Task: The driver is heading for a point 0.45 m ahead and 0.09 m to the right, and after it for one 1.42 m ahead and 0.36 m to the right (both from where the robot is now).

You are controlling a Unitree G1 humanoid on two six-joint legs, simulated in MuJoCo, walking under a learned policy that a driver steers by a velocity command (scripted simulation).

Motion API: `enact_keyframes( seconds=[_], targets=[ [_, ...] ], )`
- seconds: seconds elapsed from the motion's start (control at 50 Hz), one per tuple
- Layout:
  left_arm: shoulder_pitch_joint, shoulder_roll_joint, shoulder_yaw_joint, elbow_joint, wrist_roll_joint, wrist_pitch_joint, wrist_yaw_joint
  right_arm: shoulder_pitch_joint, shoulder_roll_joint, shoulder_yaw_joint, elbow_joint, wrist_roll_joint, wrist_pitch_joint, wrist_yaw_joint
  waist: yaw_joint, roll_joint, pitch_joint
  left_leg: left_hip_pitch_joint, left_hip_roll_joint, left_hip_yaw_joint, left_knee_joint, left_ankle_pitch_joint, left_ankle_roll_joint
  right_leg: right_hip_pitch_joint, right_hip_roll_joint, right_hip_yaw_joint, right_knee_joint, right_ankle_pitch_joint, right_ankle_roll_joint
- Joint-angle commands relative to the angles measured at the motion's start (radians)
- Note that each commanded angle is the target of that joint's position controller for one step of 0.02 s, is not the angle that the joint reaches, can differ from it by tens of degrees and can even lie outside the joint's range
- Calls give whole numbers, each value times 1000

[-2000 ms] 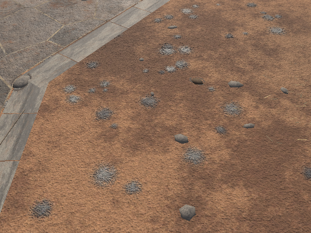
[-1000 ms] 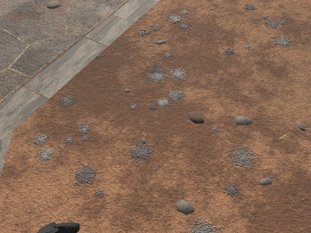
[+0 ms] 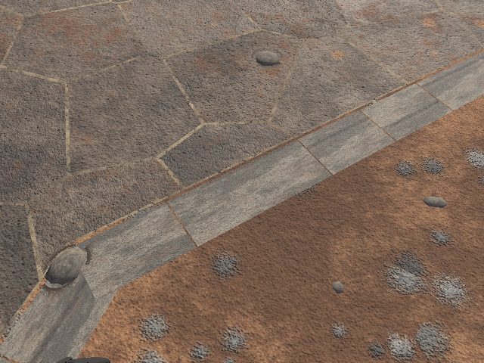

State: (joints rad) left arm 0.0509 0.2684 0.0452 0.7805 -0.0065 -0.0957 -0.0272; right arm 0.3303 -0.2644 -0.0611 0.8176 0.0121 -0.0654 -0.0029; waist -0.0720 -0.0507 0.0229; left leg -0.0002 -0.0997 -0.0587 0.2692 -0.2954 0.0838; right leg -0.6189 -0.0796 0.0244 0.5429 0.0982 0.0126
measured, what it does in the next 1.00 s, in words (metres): walks ahead, turning right: right foot, then left foot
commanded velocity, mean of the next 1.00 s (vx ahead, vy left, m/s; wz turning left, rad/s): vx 0.29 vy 0.00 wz -0.22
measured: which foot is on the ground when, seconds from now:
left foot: down 0.00-0.10, up 0.12-0.56, down 0.58-0.98, up 1.00-1.00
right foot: up 0.00-0.08, down 0.10-0.58, up 0.60-0.96, down 0.98-1.00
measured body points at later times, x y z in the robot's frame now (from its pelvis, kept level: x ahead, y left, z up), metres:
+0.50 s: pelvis +0.28 -0.03 +0.00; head +0.32 -0.03 +0.45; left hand +0.30 +0.24 -0.13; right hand +0.49 -0.28 -0.09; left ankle +0.47 +0.12 -0.70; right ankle +0.21 -0.13 -0.74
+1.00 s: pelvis +0.38 -0.03 -0.01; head +0.40 -0.06 +0.44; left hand +0.59 +0.22 -0.10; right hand +0.45 -0.34 -0.13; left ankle +0.48 +0.10 -0.74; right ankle +0.37 -0.13 -0.74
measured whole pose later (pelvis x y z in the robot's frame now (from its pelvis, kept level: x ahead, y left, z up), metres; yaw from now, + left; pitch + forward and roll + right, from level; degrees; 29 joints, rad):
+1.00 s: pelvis +0.38 -0.03 -0.01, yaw -18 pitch +1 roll +2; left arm 0.21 0.31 0.08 0.72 0.00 0.07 0.00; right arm 0.09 -0.29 -0.07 0.81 0.01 0.01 -0.03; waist 0.01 0.01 0.03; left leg -0.34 0.11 0.21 0.54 -0.20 -0.02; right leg -0.34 -0.05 -0.03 0.62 -0.30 -0.02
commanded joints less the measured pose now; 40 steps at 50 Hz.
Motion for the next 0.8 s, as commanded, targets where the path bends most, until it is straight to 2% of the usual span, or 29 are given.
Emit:
enact_keyframes(
  seconds=[0.02, 0.06, 0.08, 0.1, 0.12, 0.14, 0.16, 0.18, 0.2, 0.22, 0.24, 0.28, 0.3, 0.36, 0.42, 0.46, 0.5, 0.54, 0.56, 0.58, 0.6, 0.62, 0.64, 0.66, 0.68, 0.7, 0.72, 0.76, 0.8],
  targets=[
    [-143, 91, 17, -109, -2, -29, -17, 75, -166, -43, -8, 2, 6, -11, -16, 125, 38, 71, 322, -148, 4, 434, 121, -52, 22, -10, -51, -76, -39],
    [-69, 117, 27, -93, -3, -32, -20, 55, -182, -47, -8, 1, 14, -16, 32, 154, -4, 99, 321, -139, 86, 660, 97, 62, 59, -38, -63, -159, -73],
    [36, 144, 42, -64, -1, -33, -16, 32, -185, -46, -12, 0, 18, -16, 94, 155, -72, 83, 288, -110, 200, 827, 80, 218, 92, -70, -85, -145, -100],
    [194, 187, 60, -25, 7, -32, -9, 16, -163, -34, -24, -6, 19, -15, 168, 136, -191, -22, 240, -72, 393, 805, 51, 478, 42, -27, -54, -88, -147],
    [346, 268, 79, -5, 25, -30, -2, 94, -89, -10, -48, -17, 9, -11, 176, -32, -360, -356, 118, -27, 754, 447, -11, 877, -193, 312, -32, -120, -272],
    [393, 243, 74, 27, 9, -23, -11, 167, -48, 5, -29, -2, -10, -4, 160, -227, -441, -613, 1, -73, 980, -285, -45, 1049, -321, 681, -173, -303, -363],
    [353, 168, 52, 21, -13, -19, -8, 69, -145, -14, -42, 17, -21, 2, 186, -123, -308, -731, 65, -116, 1062, -268, -36, 972, -287, 631, -219, -465, -313],
    [270, 143, 43, 7, -11, -12, -2, -21, -163, -18, -69, 26, -29, 5, 170, -55, -166, -765, 121, -69, 1039, -167, -31, 816, -254, 492, -251, -454, -271],
    [207, 129, 36, -4, 0, -7, -1, -68, -155, -18, -79, 15, -32, 3, 141, 6, -83, -736, 164, -37, 978, -87, -34, 666, -216, 398, -285, -372, -255],
    [172, 106, 27, -10, 12, -8, -3, -71, -147, -23, -77, 3, -28, 1, 109, 8, -39, -690, 195, -32, 922, -37, -39, 564, -180, 332, -316, -286, -246],
    [158, 99, 23, -10, 19, -11, -4, -41, -129, -23, -71, 2, -20, 1, 81, -16, -41, -635, 214, -33, 894, -10, -44, 508, -161, 291, -343, -236, -245],
    [159, 107, 25, 3, 10, -19, -5, -14, -94, -17, -63, 0, -5, -2, 60, -32, -38, -606, 230, -15, 831, 8, -64, 453, -144, 220, -384, -152, -259],
    [164, 122, 28, 10, 8, -21, -2, -35, -88, -14, -71, -4, -1, -5, 59, -29, -26, -623, 237, -8, 791, 37, -76, 439, -141, 188, -400, -112, -264],
    [194, 151, 37, 28, 4, -14, 11, -134, -74, -6, -101, -11, -4, -4, 82, -9, -5, -660, 242, 9, 605, 205, -100, 449, -116, 105, -421, -40, -249],
    [246, 160, 37, 54, -3, 2, 23, -244, -46, 4, -129, -19, -20, 3, 115, 0, 6, -548, 174, 50, 376, 360, -109, 423, -56, 26, -365, 188, -205],
    [296, 171, 41, 76, -10, 18, 28, -287, -53, 2, -141, -15, -28, 11, 132, -15, -11, -507, 133, 49, 303, 420, -110, 466, -64, 42, -316, 210, -193],
    [297, 179, 45, 77, -17, 34, 35, -308, -77, -5, -152, -15, -32, 16, 124, -35, -20, -497, 116, 21, 242, 387, -96, 522, -82, 89, -240, 200, -175],
    [262, 187, 52, 65, -20, 45, 44, -250, -119, -21, -139, -22, -35, 15, 79, -55, -52, -421, 113, 0, 189, 358, -70, 549, -93, 143, -144, 176, -143],
    [233, 175, 50, 52, -20, 49, 47, -169, -141, -32, -112, -29, -39, 10, 36, -44, -91, -303, 114, 14, 140, 427, -49, 526, -58, 138, -54, 173, -115],
    [241, 131, 37, 29, -6, 46, 46, -84, -198, -46, -100, -44, -43, 1, 12, 27, -191, -92, 214, -42, 178, 724, -5, 431, 13, 106, 120, 23, -73],
    [343, 42, 11, 16, 13, 39, 43, -21, -255, -54, -109, -68, -29, -12, 31, 250, -329, 244, 486, -273, 270, 1141, 130, 133, 136, 33, 454, -535, -4],
    [453, 66, 9, 31, -2, 39, 38, -14, -206, -38, -127, -54, -8, -8, 44, 357, -489, 313, 591, -418, 273, 1168, 226, 60, 146, 99, 660, -893, 14],
    [430, 153, 33, 33, -29, 52, 39, -63, -178, -34, -138, -31, 10, -5, 42, 281, -447, 229, 555, -386, 204, 858, 229, 0, 97, 102, 751, -813, 28],
    [335, 167, 42, 18, -32, 72, 47, -119, -134, -23, -146, -21, 21, -11, 40, 197, -322, 113, 488, -298, 157, 621, 187, -55, 59, 55, 752, -735, 41],
    [297, 156, 47, 11, -25, 97, 56, -175, -108, -13, -139, -20, 28, -15, 58, 166, -221, -23, 442, -228, 107, 465, 162, -55, 29, 43, 718, -676, 56],
    [296, 148, 52, 7, -21, 124, 66, -225, -101, -9, -138, -27, 32, -18, 84, 184, -164, -157, 408, -166, 58, 358, 144, 9, 10, 38, 682, -636, 67],
    [308, 124, 48, 0, -16, 142, 70, -260, -121, -17, -134, -38, 35, -17, 104, 207, -124, -269, 384, -108, 12, 294, 140, 76, 16, 9, 650, -592, 73],
    [310, 100, 48, -19, -7, 153, 73, -284, -131, -24, -127, -46, 30, -22, 116, 210, -110, -332, 382, -41, -26, 278, 152, 136, 14, -15, 577, -540, 67],
    [279, 91, 45, -41, -2, 152, 67, -294, -140, -30, -119, -39, 27, -29, 111, 186, -128, -315, 399, -4, -28, 298, 160, 166, -3, -17, 474, -484, 51]
  ],
)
